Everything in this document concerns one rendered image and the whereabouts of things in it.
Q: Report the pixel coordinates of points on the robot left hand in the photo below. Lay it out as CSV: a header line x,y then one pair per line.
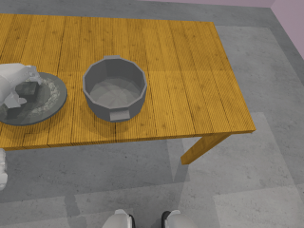
x,y
17,73

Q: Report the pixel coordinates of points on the lid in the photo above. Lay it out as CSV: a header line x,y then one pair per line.
x,y
51,97

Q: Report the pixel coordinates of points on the table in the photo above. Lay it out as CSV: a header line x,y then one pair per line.
x,y
191,91

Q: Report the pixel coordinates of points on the left robot thigh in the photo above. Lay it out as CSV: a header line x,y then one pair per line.
x,y
119,221

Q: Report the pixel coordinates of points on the robot left forearm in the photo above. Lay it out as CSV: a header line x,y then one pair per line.
x,y
5,89

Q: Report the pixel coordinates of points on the pot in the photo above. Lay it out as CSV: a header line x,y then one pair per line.
x,y
115,88

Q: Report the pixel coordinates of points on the knob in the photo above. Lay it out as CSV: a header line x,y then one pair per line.
x,y
28,90

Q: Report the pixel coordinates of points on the robot right shin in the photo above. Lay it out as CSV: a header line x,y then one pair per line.
x,y
174,212

